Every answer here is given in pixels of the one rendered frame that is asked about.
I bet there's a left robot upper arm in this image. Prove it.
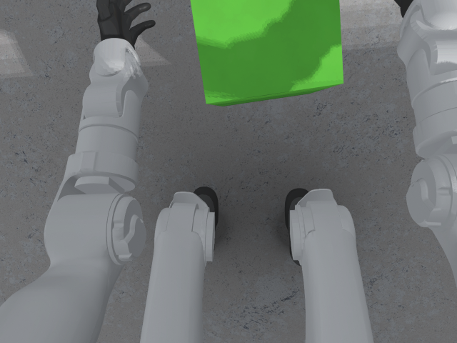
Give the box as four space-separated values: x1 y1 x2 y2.
0 193 146 343

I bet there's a robot right hand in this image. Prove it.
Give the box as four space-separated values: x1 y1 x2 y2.
394 0 413 17

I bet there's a carton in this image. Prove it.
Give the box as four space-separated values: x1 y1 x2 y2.
191 0 343 106

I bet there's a right robot thigh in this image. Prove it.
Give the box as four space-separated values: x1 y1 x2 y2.
290 200 374 343

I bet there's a robot left forearm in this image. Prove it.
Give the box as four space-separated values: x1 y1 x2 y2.
44 38 149 254

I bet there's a robot right forearm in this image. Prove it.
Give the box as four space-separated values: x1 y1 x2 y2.
397 0 457 159

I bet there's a robot left hand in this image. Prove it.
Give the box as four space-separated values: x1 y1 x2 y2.
96 0 156 50

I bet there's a right robot upper arm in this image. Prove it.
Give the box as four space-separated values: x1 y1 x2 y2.
406 154 457 287

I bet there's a right robot shin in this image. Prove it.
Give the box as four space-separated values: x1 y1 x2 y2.
297 189 356 243

